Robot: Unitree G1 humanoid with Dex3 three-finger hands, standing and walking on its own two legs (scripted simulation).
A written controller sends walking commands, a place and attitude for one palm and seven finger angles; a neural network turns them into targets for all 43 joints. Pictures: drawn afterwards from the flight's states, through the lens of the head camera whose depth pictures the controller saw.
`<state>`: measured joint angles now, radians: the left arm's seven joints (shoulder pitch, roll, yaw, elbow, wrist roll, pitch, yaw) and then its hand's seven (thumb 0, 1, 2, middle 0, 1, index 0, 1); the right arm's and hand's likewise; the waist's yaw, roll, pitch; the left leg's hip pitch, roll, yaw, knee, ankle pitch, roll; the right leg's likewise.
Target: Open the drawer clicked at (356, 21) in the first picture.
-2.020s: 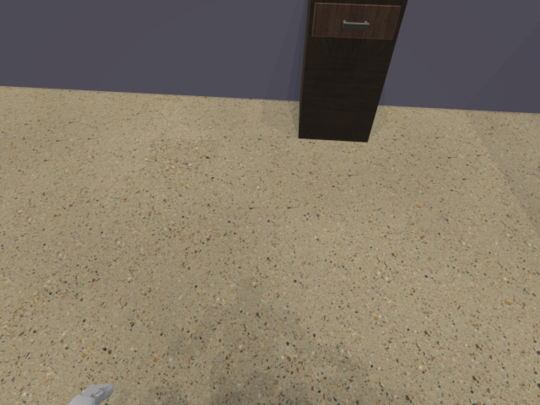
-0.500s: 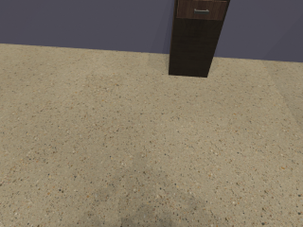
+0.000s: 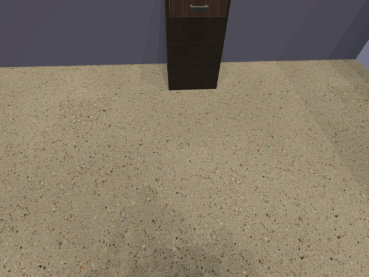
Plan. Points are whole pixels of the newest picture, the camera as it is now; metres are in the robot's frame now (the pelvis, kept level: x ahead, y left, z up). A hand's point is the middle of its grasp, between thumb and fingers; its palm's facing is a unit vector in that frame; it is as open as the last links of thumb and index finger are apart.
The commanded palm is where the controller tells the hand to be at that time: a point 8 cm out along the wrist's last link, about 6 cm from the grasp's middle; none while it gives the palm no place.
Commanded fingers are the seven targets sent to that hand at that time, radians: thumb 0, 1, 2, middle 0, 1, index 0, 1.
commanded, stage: walk to a spot facing it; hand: left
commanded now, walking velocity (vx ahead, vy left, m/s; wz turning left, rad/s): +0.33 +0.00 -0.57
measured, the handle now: (199, 7) +1.69 -0.01 -0.07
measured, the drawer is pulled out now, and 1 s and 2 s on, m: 0.00 0.00 0.00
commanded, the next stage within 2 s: turn to face it in 2.00 s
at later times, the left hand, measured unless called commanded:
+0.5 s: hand (133, 245) +0.23 +0.15 -0.16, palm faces -0.13 -0.98 -0.17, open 7.3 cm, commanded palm none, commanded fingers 0.00 0.90 0.90 -0.20 -0.30 -0.20 -0.30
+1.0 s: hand (167, 151) +0.55 +0.09 -0.16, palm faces -0.41 -0.90 -0.15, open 7.4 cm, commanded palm none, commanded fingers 0.00 0.90 0.90 -0.20 -0.30 -0.20 -0.30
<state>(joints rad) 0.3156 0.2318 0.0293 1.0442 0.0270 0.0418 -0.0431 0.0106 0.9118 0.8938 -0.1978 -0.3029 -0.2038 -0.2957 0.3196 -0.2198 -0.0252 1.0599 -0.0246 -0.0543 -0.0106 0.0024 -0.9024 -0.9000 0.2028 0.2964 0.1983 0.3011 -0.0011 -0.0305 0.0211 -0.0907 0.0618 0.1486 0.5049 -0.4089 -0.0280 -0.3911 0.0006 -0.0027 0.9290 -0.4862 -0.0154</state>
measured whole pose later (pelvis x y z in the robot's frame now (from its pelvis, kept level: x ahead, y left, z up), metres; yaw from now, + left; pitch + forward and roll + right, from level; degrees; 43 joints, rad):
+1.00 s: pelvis +0.40 -0.04 +0.01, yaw -23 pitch -1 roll +0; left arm 0.16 0.20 0.06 1.02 0.04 0.02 -0.03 0.01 0.92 0.89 -0.19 -0.30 -0.20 -0.29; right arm 0.49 -0.13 -0.04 1.15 -0.03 -0.08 -0.02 0.00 -0.92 -0.90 0.20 0.30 0.19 0.30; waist -0.04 -0.04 0.05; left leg 0.07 0.05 0.32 0.32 -0.36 -0.01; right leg -0.58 -0.09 -0.10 0.82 -0.16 -0.01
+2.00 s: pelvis +0.79 -0.23 +0.01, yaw -32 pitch -2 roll +2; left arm 0.23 0.18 0.08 1.03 0.03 0.01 -0.02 0.01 0.92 0.89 -0.19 -0.30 -0.20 -0.29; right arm 0.34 -0.17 -0.06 1.10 -0.03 -0.06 -0.01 -0.01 -0.94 -0.90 0.20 0.30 0.20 0.30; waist 0.01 -0.01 0.03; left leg -0.04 0.07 0.28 0.37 -0.28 -0.01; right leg -0.57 -0.14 -0.07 0.88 -0.19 0.01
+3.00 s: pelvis +0.90 -0.37 +0.01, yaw -8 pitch +1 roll +0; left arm 0.14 0.24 0.07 0.91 0.01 0.05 0.02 0.01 0.91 0.89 -0.19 -0.30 -0.20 -0.30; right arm 0.19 -0.22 -0.07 0.93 -0.03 0.04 0.01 0.00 -0.90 -0.90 0.20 0.30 0.20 0.30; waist -0.03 0.02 0.07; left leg -0.36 -0.03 -0.04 0.49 -0.14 0.02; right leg -0.36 -0.05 -0.01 0.79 -0.44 0.08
